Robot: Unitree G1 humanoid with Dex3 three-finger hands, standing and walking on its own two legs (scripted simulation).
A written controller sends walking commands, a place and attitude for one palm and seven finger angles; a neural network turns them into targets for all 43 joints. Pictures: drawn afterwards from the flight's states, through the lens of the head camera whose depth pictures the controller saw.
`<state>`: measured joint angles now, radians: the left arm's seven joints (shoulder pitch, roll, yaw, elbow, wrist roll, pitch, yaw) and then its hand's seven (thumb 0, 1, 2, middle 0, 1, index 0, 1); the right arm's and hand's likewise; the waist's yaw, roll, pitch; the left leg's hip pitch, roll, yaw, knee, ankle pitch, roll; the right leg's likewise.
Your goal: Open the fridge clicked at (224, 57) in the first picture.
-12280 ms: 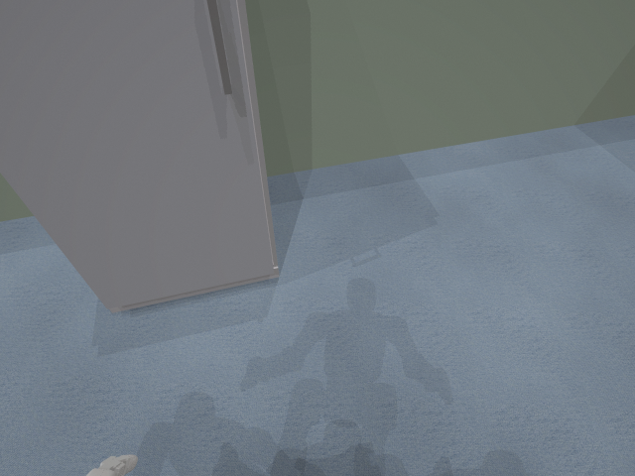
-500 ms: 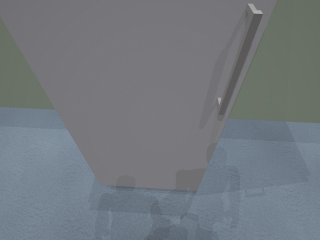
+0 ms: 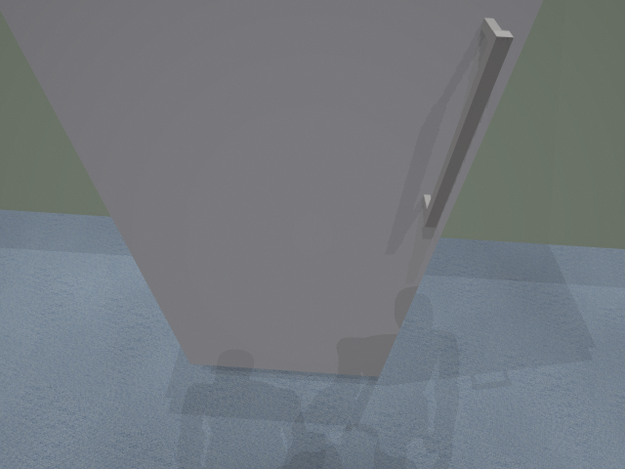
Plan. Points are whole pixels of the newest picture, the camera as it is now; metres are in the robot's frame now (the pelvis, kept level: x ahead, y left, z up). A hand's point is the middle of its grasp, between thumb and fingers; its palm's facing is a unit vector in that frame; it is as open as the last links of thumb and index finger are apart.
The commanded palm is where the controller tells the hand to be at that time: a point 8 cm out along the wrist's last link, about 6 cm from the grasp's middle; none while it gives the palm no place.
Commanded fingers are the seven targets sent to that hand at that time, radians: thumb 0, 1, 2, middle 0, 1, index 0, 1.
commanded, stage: come to a stop and stand still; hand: right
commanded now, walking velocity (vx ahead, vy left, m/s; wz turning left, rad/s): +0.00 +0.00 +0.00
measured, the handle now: (455, 140) +0.47 -0.14 +0.20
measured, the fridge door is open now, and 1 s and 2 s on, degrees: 0 0 0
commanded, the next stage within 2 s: look again from close up in 0.52 s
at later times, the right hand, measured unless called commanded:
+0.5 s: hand out of the picture +0.01 -0.19 -0.17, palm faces +0.01 +0.98 -0.21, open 7.4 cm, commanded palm none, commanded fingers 0.00 -0.90 -0.90 0.20 0.30 0.20 0.30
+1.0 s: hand out of the picture +0.01 -0.17 -0.17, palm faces +0.01 +0.98 -0.18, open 7.4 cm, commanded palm none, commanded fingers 0.00 -0.90 -0.90 0.20 0.30 0.20 0.30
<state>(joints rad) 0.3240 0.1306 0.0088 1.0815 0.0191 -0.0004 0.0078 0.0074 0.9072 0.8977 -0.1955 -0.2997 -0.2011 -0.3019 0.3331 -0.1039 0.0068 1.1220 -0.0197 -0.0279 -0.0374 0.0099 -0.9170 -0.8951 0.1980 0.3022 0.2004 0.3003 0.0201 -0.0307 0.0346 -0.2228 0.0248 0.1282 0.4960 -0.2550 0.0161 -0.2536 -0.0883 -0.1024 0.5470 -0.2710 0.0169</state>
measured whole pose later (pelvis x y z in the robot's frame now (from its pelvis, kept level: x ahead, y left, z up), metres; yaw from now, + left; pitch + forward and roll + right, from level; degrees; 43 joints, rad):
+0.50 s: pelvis +0.00 -0.02 +0.00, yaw +1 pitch -2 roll -1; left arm 0.31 0.15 -0.01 1.09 0.02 -0.02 0.01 0.01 0.91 0.90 -0.20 -0.30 -0.20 -0.30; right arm 0.29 -0.15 0.01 1.09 -0.02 -0.02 -0.03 0.01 -0.91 -0.90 0.20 0.30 0.20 0.30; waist 0.00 -0.01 0.03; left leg -0.20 0.08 0.09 0.48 -0.25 -0.02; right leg -0.19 -0.03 -0.14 0.45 -0.24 -0.02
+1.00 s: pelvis +0.01 -0.01 +0.01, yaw +1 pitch -1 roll -1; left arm 0.29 0.13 -0.01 1.13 0.02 -0.02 0.02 0.01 0.92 0.90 -0.20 -0.30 -0.20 -0.30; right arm 0.29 -0.13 0.00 1.12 -0.02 -0.02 -0.04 0.01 -0.91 -0.90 0.20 0.30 0.20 0.30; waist 0.00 0.00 0.05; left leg -0.18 0.06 0.09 0.46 -0.25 -0.01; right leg -0.16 -0.04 -0.14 0.43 -0.24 0.00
